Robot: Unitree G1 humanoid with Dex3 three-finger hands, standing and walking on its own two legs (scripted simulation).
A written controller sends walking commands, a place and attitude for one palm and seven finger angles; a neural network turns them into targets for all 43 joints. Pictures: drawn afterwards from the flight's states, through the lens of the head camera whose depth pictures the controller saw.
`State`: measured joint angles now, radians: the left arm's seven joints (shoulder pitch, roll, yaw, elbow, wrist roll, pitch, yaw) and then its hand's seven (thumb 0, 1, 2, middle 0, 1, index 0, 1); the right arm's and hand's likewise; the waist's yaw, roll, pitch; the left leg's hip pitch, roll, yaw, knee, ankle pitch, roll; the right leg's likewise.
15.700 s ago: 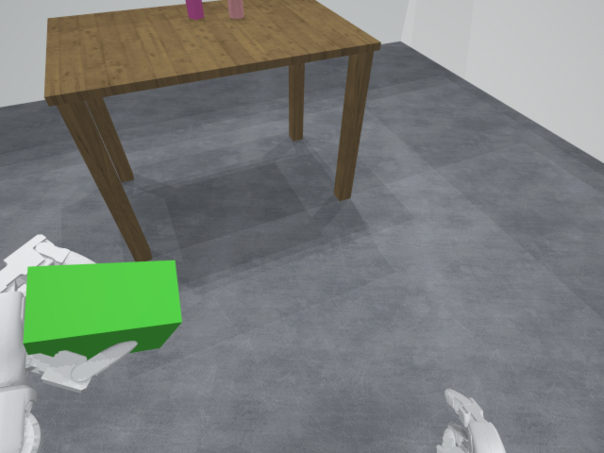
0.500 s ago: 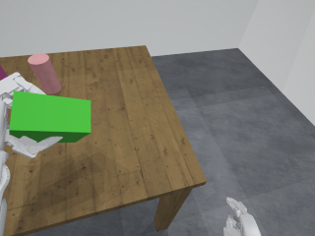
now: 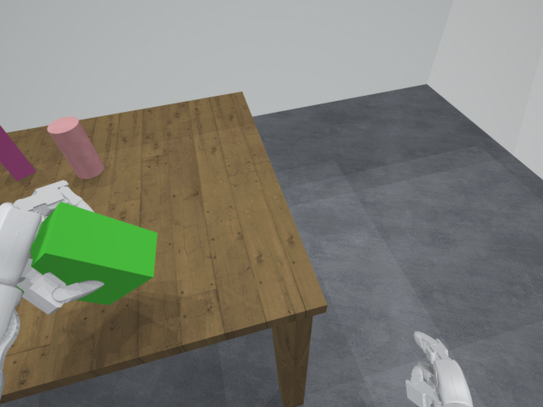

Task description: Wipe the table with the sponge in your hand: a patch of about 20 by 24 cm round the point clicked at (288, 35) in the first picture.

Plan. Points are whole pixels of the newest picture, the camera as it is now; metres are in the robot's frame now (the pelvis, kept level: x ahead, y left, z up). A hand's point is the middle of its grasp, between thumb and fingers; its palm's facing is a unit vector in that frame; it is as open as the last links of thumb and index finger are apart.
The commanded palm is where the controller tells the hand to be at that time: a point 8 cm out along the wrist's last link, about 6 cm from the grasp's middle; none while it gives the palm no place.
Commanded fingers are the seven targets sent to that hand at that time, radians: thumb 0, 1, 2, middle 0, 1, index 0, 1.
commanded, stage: turn the palm down, sponge in hand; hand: left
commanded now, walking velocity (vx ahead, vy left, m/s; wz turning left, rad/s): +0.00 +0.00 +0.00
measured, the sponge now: (103, 263) +0.25 +0.26 +0.12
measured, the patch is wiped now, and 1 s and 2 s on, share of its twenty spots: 0.00 0.00 0.00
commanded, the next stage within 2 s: move the sponge above the wiping area in 1.60 s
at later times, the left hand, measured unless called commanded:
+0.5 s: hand (62, 243) +0.24 +0.28 +0.18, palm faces +0.25 -0.37 -0.90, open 10.0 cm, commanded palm +0.20 +0.30 +0.23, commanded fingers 0.00 0.10 1.30 -1.20 -1.60 -1.20 -1.60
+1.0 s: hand (19, 226) +0.25 +0.33 +0.19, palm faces +0.20 -0.13 -0.97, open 10.0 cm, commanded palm +0.20 +0.32 +0.25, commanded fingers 0.00 0.10 1.30 -1.20 -1.60 -1.20 -1.60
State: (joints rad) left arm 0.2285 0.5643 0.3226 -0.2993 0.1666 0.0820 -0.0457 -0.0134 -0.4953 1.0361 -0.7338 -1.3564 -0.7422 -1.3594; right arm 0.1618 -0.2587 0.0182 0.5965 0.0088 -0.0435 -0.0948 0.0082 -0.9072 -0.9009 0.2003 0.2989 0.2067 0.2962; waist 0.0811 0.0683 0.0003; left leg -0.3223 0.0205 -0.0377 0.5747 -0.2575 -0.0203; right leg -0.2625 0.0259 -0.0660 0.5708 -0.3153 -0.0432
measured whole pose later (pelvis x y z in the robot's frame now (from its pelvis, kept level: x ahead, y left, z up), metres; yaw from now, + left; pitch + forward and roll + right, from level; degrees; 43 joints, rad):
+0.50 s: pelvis +0.01 +0.01 +0.00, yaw -1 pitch +1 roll +0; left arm 0.33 0.65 0.26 -0.48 0.38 0.14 0.02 -0.01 -0.50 1.04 -0.73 -1.35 -0.74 -1.36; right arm 0.18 -0.26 -0.02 0.58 0.04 -0.01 -0.11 0.01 -0.91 -0.90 0.20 0.30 0.20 0.30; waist 0.10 0.08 -0.03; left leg -0.33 0.01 -0.01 0.59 -0.29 -0.01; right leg -0.28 0.02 -0.03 0.59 -0.34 -0.03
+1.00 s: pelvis +0.01 +0.04 +0.01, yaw -1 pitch -1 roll +0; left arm 0.11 0.65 0.09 -0.44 0.69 0.45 -0.07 -0.01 -0.49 1.04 -0.73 -1.35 -0.75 -1.36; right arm -0.01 -0.26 0.07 0.60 0.05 0.07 -0.09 0.01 -0.91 -0.90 0.20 0.30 0.21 0.30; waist 0.15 0.10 0.01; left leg -0.21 -0.03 0.01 0.41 -0.19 0.03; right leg -0.16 -0.02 -0.02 0.41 -0.24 0.01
